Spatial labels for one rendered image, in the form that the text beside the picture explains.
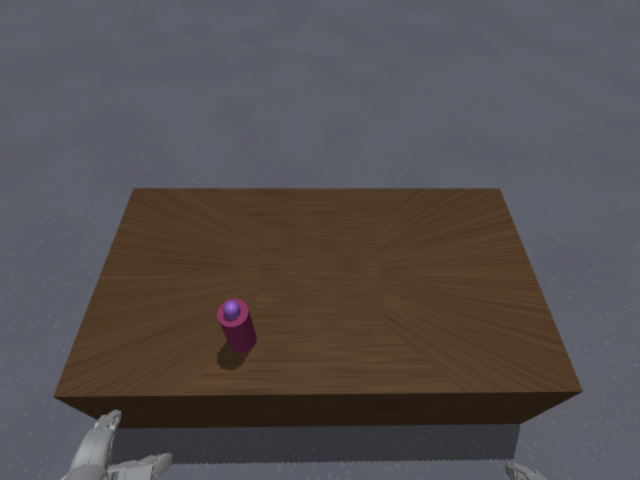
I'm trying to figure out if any left robot hand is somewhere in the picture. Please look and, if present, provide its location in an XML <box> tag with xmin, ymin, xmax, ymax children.
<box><xmin>69</xmin><ymin>410</ymin><xmax>173</xmax><ymax>480</ymax></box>

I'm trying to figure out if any left robot arm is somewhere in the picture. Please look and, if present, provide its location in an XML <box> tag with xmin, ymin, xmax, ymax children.
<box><xmin>60</xmin><ymin>464</ymin><xmax>108</xmax><ymax>480</ymax></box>

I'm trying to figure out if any bottle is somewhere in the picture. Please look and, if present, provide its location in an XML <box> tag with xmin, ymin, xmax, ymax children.
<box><xmin>217</xmin><ymin>299</ymin><xmax>257</xmax><ymax>353</ymax></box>

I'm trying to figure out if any right robot hand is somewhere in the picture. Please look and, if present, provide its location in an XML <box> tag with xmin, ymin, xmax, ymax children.
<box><xmin>505</xmin><ymin>462</ymin><xmax>547</xmax><ymax>480</ymax></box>

